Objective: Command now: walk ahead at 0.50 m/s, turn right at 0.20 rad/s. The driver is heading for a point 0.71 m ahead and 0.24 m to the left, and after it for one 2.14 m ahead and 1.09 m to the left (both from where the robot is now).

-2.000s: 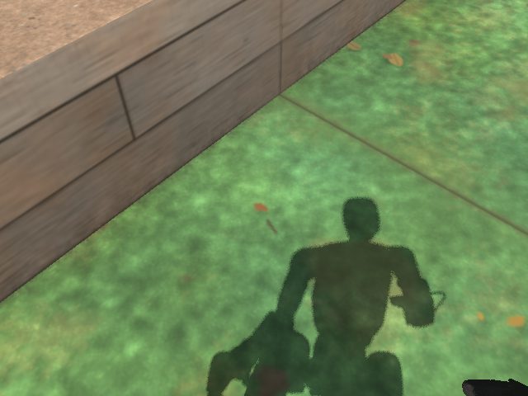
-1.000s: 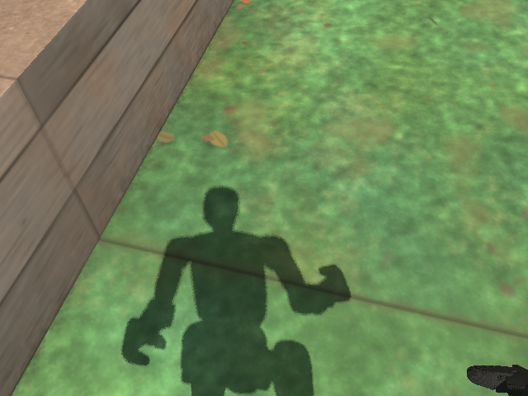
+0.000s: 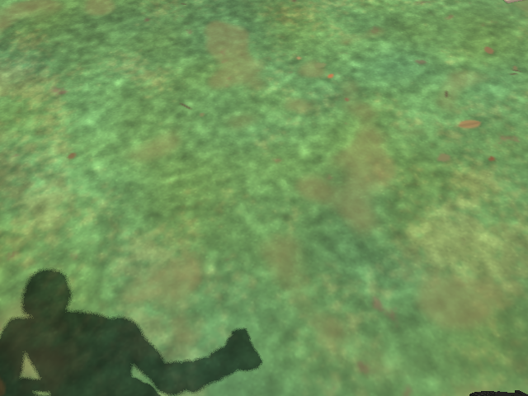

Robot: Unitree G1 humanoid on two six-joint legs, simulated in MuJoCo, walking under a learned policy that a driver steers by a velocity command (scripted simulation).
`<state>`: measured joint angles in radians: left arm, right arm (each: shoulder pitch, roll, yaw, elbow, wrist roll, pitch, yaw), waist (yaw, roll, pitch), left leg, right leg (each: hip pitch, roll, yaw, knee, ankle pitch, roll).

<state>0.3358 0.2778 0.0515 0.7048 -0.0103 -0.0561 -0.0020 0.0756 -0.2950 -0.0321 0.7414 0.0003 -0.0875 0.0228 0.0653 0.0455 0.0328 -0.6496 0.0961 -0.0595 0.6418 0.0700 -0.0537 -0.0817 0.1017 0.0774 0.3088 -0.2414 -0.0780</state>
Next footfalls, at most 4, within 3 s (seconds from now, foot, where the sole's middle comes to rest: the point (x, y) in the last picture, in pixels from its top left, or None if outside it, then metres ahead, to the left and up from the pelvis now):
0.14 left None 0.27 0.15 -0.78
0.66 right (341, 366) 0.56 -0.10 -0.78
1.18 left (230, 282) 0.78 0.21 -0.78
1.70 right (287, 240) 0.94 0.05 -0.78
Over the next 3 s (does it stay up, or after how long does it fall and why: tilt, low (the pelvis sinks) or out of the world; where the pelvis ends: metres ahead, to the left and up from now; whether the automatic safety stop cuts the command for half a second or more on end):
stays up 0.79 0.12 -0.01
